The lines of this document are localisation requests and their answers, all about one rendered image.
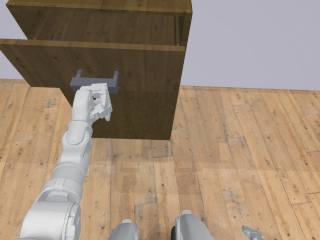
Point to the left robot shin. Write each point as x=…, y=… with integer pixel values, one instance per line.
x=126, y=221

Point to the left robot forearm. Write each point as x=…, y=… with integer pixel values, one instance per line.
x=66, y=182

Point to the robot left upper arm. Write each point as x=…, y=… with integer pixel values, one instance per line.
x=53, y=220

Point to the left robot hand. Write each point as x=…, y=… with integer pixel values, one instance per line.
x=84, y=103

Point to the right robot hand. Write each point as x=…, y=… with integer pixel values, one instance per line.
x=251, y=233

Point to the drawer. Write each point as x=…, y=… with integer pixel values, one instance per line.
x=145, y=50

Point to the handle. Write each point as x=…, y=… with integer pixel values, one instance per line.
x=79, y=81

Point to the cabinet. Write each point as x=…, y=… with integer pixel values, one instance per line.
x=142, y=115

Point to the robot left thigh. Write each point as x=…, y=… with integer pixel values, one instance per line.
x=125, y=231

